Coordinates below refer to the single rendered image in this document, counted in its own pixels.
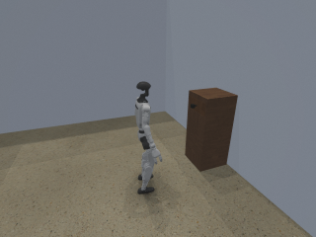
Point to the right robot hand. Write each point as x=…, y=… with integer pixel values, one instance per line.
x=156, y=153

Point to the drawer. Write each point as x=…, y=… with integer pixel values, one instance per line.
x=200, y=106

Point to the robot right forearm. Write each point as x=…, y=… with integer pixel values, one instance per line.
x=147, y=134

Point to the cabinet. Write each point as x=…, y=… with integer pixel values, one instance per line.
x=208, y=137

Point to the robot torso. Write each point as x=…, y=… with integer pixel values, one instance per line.
x=138, y=116

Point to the robot right foot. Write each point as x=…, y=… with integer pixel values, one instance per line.
x=146, y=191

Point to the right robot upper arm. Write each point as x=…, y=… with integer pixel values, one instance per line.
x=145, y=115

